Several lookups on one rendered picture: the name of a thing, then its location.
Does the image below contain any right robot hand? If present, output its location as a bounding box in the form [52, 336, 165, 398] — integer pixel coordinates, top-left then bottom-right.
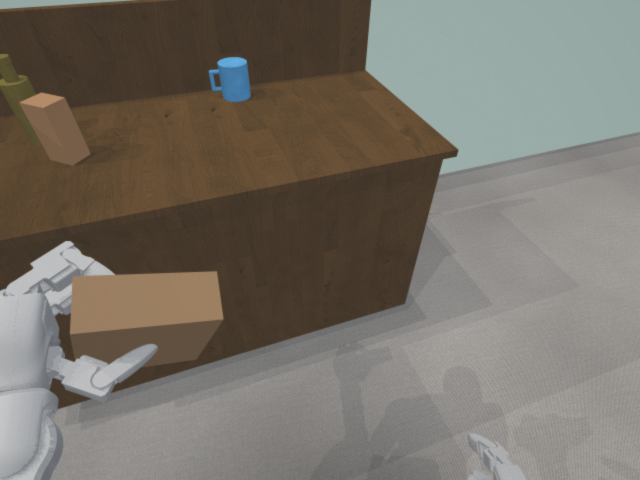
[468, 433, 527, 480]

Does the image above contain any table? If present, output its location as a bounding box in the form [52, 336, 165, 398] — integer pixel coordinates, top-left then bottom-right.
[0, 0, 458, 409]

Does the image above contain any robot left forearm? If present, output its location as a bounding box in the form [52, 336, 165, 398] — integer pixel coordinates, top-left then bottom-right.
[0, 388, 63, 480]

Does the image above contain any left robot hand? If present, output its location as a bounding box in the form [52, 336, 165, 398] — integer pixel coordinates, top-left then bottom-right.
[0, 241, 158, 402]

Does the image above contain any sponge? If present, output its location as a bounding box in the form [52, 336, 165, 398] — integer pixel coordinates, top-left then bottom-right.
[70, 271, 224, 368]

